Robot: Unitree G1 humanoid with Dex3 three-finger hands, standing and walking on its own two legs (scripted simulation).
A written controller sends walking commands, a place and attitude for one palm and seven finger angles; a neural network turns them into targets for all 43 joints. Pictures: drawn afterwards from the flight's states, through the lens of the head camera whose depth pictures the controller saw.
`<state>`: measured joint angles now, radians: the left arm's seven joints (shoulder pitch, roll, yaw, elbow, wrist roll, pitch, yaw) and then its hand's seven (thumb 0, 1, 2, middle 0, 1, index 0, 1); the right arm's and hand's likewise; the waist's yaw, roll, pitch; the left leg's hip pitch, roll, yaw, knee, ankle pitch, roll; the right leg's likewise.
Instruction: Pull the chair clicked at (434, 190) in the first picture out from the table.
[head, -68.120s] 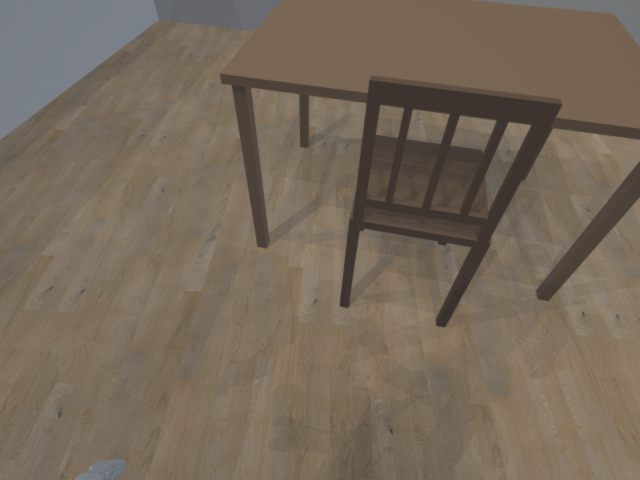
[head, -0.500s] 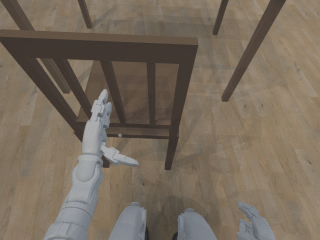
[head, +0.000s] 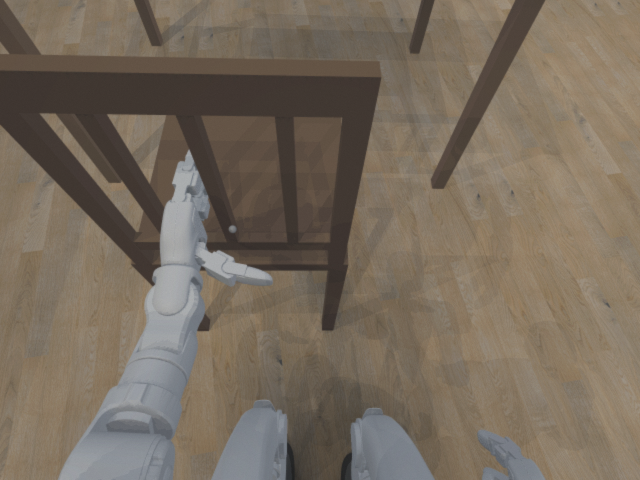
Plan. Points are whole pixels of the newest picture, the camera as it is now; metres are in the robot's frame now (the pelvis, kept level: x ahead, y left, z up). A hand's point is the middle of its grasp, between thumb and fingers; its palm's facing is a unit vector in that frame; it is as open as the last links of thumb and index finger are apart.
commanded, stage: push the fingers through the gap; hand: left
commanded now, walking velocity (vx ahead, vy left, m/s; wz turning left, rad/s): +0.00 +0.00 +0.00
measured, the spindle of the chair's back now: (215, 188) +0.47 +0.14 +0.03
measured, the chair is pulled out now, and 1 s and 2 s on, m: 0.30 0.30 0.33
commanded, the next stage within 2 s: hook a spindle and tug to test in 0.58 s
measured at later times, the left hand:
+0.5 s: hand (236, 216) +0.43 +0.11 +0.02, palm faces +0.01 -1.00 -0.03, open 16.9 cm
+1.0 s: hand (237, 216) +0.43 +0.11 +0.02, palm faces +0.03 -1.00 -0.03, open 15.8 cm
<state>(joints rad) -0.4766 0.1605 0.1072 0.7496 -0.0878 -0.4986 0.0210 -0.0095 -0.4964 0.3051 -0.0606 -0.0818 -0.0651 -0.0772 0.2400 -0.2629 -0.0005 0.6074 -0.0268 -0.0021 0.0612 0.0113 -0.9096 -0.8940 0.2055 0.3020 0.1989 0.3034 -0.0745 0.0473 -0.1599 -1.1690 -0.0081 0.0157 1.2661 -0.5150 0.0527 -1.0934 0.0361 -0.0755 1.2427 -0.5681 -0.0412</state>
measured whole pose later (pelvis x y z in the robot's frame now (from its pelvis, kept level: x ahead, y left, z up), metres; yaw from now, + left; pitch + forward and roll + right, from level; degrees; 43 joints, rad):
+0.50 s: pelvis +0.00 +0.00 +0.00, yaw -1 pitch +25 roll -2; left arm -0.56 0.17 0.16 0.86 -0.07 -0.54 0.03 -0.01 -0.50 0.31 -0.06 -0.08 -0.06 -0.08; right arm 0.27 -0.27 -0.01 0.62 -0.04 0.03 0.08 0.01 -0.91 -0.89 0.20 0.30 0.20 0.30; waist -0.09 0.05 -0.16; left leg -1.19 0.00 0.02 1.26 -0.51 0.05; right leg -1.12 0.04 -0.07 1.24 -0.56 -0.04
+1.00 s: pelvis +0.00 +0.00 +0.00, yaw +0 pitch +24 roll -2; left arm -0.56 0.16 0.14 0.85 -0.07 -0.54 0.05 -0.01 -0.50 0.30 -0.20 -0.52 -0.18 -0.51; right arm 0.25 -0.27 -0.01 0.61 -0.03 0.04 0.08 0.01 -0.91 -0.89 0.20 0.30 0.20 0.30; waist -0.08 0.05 -0.16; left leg -1.18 -0.01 0.02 1.26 -0.51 0.05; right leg -1.11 0.04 -0.07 1.24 -0.56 -0.04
